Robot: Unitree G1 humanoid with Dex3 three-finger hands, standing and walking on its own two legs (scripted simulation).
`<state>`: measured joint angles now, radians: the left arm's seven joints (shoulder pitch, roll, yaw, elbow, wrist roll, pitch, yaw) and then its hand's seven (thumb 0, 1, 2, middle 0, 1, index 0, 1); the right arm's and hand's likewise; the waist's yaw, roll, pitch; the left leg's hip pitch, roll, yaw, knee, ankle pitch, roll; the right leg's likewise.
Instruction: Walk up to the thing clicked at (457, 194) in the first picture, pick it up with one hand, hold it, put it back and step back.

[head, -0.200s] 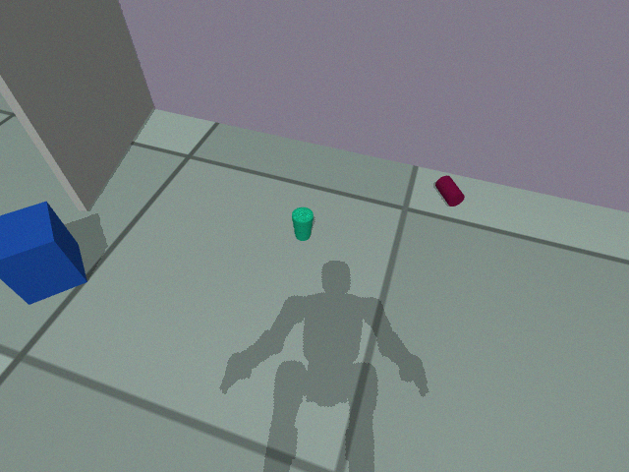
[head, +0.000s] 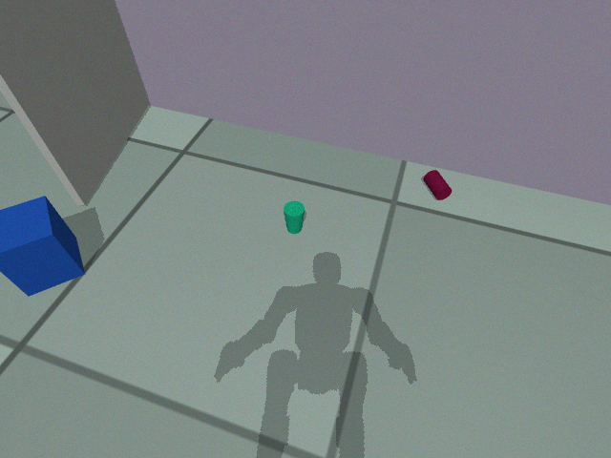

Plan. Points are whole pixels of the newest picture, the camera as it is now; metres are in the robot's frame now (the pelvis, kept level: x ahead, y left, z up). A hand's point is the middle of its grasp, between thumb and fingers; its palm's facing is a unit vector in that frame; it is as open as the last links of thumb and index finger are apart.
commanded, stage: stand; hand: left
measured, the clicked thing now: (437, 185) +1.35 -0.60 -0.74
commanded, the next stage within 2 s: walk up in 0.92 s
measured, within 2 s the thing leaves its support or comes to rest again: neither
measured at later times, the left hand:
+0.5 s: hand out of the picture +0.08 +0.25 -0.16, palm faces -0.02 -0.94 -0.34, open 7.4 cm
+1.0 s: hand out of the picture +0.08 +0.25 -0.15, palm faces -0.08 -0.94 -0.33, open 7.4 cm
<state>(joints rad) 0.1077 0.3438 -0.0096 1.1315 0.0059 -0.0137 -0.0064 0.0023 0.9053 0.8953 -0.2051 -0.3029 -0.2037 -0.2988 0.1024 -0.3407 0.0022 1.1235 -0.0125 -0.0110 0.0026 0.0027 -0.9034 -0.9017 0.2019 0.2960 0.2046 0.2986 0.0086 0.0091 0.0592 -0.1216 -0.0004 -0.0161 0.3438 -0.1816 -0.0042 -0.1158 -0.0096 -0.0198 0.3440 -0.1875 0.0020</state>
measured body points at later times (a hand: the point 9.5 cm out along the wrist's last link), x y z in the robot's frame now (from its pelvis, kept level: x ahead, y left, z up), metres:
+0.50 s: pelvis +0.01 +0.00 +0.00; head +0.02 +0.00 +0.45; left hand +0.08 +0.30 -0.13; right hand +0.09 -0.30 -0.13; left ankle +0.01 +0.12 -0.75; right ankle +0.00 -0.12 -0.75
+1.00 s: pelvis +0.01 +0.00 +0.00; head +0.03 -0.01 +0.45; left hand +0.09 +0.30 -0.13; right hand +0.09 -0.31 -0.13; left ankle +0.01 +0.12 -0.75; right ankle +0.00 -0.12 -0.74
